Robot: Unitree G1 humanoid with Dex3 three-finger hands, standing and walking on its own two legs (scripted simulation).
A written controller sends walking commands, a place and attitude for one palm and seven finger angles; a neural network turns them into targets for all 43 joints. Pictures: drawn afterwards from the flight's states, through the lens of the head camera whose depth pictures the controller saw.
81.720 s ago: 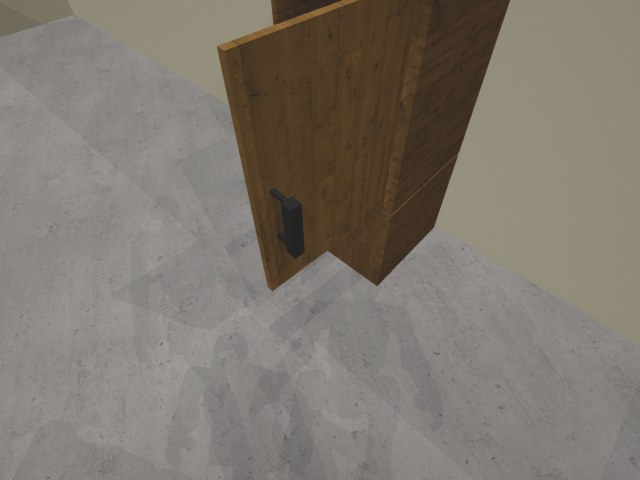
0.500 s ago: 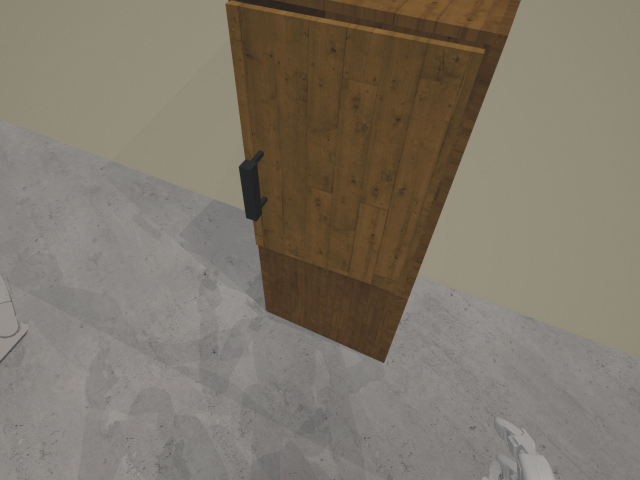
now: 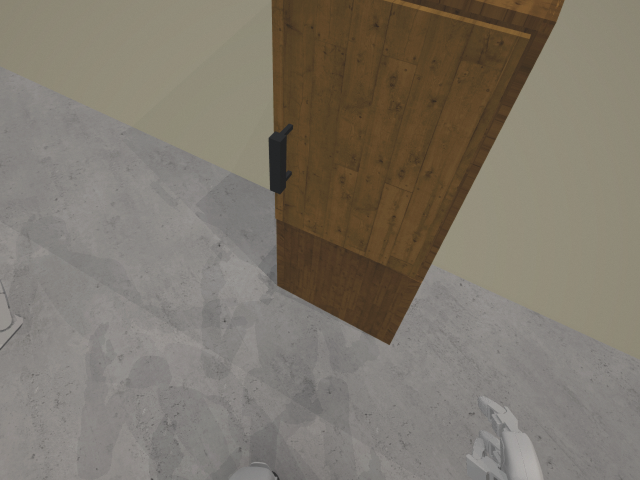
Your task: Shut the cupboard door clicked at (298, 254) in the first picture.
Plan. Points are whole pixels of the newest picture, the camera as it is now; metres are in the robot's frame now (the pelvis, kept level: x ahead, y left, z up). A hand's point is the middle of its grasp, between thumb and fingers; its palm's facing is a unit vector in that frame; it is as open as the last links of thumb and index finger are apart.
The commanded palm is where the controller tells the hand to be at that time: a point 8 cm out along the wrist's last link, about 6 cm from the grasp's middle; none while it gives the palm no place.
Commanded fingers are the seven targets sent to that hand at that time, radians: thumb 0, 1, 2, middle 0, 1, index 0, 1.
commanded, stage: step back with the hand held close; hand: left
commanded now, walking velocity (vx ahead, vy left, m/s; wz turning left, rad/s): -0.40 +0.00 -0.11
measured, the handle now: (283, 158) +0.75 +0.14 -0.08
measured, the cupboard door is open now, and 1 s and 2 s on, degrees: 3 3 3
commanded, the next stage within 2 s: stop stepping back and stand still in 0.58 s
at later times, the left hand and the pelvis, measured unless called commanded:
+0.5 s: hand out of the picture +0.07 +0.31 +0.18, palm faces +0.51 -0.76 -0.40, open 7.4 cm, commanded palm +0.03 +0.34 +0.19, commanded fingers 0.00 0.90 0.90 -0.20 -0.30 -0.20 -0.30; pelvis -0.10 +0.03 +0.00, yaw +2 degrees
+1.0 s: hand out of the picture +0.00 +0.33 +0.19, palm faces +0.40 -0.86 -0.33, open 7.4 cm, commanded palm -0.05 +0.36 +0.19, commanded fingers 0.00 0.90 0.90 -0.20 -0.30 -0.20 -0.30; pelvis -0.23 +0.08 +0.00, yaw -8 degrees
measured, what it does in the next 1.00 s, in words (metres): walks backwards: right foot, then left foot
